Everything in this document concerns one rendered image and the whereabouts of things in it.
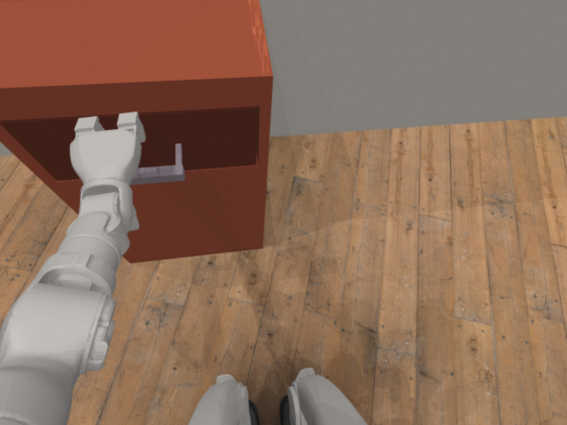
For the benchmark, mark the left robot thigh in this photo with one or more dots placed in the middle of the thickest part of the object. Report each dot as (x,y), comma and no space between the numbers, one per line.
(223,404)

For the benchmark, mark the right robot shin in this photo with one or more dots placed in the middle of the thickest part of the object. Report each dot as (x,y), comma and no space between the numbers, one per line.
(303,373)

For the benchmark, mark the drawer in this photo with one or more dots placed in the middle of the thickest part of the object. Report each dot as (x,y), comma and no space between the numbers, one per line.
(211,138)

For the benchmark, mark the handle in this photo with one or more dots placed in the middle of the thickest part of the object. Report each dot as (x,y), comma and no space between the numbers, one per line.
(156,174)

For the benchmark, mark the cabinet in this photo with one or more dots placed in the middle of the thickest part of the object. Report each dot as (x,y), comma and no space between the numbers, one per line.
(68,58)

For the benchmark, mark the left robot forearm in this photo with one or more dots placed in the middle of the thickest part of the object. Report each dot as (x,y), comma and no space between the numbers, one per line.
(90,254)

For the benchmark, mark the robot left hand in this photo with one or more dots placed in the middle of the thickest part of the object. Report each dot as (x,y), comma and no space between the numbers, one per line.
(97,153)

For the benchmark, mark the robot left upper arm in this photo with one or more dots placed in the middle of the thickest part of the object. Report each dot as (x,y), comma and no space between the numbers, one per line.
(58,334)

